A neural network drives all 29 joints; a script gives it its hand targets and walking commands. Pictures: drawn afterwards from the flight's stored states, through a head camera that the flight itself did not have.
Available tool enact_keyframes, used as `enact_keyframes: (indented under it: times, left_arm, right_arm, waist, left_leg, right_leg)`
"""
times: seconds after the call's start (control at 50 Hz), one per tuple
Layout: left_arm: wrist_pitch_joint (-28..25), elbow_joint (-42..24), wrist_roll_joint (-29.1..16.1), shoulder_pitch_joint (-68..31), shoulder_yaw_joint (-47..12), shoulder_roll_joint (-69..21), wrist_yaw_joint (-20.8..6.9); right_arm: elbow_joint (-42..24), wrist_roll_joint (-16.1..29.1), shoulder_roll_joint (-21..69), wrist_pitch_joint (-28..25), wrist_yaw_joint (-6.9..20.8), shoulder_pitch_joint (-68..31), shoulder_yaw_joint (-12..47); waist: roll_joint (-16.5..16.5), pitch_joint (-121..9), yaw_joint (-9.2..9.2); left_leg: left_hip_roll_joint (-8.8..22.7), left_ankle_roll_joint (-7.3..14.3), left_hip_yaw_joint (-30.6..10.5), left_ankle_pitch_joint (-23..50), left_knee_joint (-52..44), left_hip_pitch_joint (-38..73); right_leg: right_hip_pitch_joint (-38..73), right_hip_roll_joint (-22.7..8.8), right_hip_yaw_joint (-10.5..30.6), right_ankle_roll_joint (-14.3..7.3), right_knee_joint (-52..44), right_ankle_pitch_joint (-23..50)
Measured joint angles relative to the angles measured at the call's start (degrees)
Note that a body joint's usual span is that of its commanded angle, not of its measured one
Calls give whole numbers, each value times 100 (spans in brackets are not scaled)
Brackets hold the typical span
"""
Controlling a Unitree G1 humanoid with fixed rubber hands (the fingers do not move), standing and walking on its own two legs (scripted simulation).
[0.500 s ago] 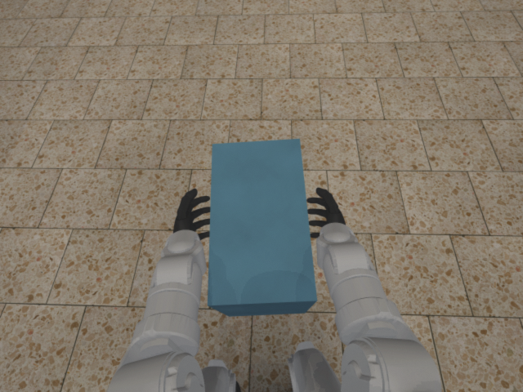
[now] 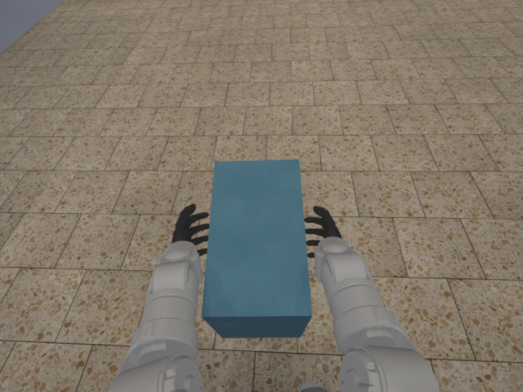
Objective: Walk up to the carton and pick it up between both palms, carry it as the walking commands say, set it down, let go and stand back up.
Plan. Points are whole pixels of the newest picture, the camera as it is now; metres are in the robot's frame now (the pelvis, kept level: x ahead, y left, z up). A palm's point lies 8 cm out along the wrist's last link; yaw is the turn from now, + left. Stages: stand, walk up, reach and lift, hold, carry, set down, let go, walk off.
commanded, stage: reach and lift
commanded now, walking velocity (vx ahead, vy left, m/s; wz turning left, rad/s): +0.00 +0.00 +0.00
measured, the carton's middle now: (259, 252) +0.39 +0.01 -0.06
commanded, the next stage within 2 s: hold in 1.70 s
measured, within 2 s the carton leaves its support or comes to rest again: neither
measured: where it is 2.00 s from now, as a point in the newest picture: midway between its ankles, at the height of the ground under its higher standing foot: outside the picture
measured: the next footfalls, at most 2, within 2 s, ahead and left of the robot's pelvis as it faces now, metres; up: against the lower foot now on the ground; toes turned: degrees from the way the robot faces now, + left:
none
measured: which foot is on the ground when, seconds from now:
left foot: down 0.00-1.00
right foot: down 0.00-1.00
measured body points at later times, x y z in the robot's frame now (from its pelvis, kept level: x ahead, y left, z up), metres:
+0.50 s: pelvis +0.01 +0.01 +0.02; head -0.04 -0.01 +0.47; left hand +0.35 +0.13 +0.07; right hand +0.35 -0.11 +0.06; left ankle +0.03 +0.14 -0.70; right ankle +0.08 -0.11 -0.70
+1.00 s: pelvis +0.00 +0.01 +0.02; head -0.06 -0.01 +0.47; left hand +0.34 +0.13 +0.10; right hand +0.34 -0.11 +0.07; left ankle +0.03 +0.14 -0.70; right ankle +0.08 -0.11 -0.70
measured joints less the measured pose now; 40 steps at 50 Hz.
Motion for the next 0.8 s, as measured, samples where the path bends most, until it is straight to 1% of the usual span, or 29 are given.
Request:
enact_keyframes:
  times: [0.06, 0.2, 0.24, 0.34, 0.4, 0.48, 0.6, 0.68, 0.8]
  left_arm:
    - [98, -1, -48, 25, -88, 0, 6]
    - [370, 0, 8, 38, -117, 1, 39]
    - [467, -14, -24, 65, -178, 0, 120]
    - [704, -39, -136, 177, -463, 0, 449]
    - [846, -39, -144, 196, -488, 1, 466]
    - [1028, -98, -213, 246, -603, 1, 589]
    - [1188, -101, -103, 247, -605, 2, 518]
    - [1263, -101, -51, 247, -480, -12, 404]
    - [1296, -102, -94, 204, -441, -14, 406]
  right_arm:
    - [-20, 6, 1, 111, -116, -1, 3]
    - [-40, 8, 7, 384, -114, 0, 8]
    - [-41, 8, 9, 472, -116, 3, 15]
    - [-87, 8, 10, 691, -144, 94, 144]
    - [-88, 8, 10, 793, -138, 135, 163]
    - [-126, 8, 10, 925, -132, 208, 251]
    - [-127, 8, 11, 1064, -120, 215, 254]
    - [-127, 8, 14, 1140, -99, 215, 239]
    - [-127, 8, 18, 1152, -106, 214, 215]
  waist:
    - [0, 0, 15]
    - [0, 1, 46]
    - [0, 2, 51]
    - [0, -5, 51]
    - [0, -9, 51]
    - [0, -51, 51]
    - [0, -117, 51]
    - [0, -115, 51]
    - [1, -115, 51]
  left_leg:
    - [9, 0, -4, 26, -134, 251]
    - [30, 0, -11, 70, -425, 792]
    - [37, 0, -13, 96, -517, 923]
    - [55, 0, -19, 168, -743, 1239]
    - [64, 3, -21, 207, -839, 1384]
    - [74, 8, -25, 265, -959, 1569]
    - [77, 16, -25, 286, -987, 1761]
    - [77, 16, -25, 313, -988, 1784]
    - [77, 16, -25, 341, -1005, 1793]
  right_leg:
    - [249, 0, 0, 0, -129, 21]
    - [794, 0, 0, 0, -427, 64]
    - [930, 0, 0, 0, -530, 94]
    - [1266, 0, 0, 0, -797, 183]
    - [1427, 0, 0, 0, -927, 237]
    - [1630, 0, 0, 0, -1085, 313]
    - [1830, 0, 0, 0, -1132, 346]
    - [1853, 0, 0, 1, -1133, 376]
    - [1854, 0, 0, 2, -1133, 403]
